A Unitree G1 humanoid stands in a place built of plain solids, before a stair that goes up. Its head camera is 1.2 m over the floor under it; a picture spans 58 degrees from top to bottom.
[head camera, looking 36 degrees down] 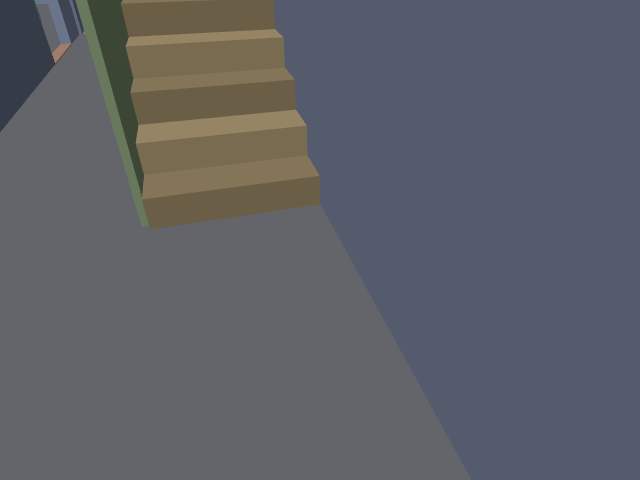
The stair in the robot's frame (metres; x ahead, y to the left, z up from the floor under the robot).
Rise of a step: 0.17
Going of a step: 0.25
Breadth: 0.86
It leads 16 degrees to the left of straight ahead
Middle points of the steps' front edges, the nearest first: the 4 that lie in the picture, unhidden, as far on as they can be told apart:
1.86 0.41 0.17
2.10 0.48 0.34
2.35 0.55 0.51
2.59 0.62 0.68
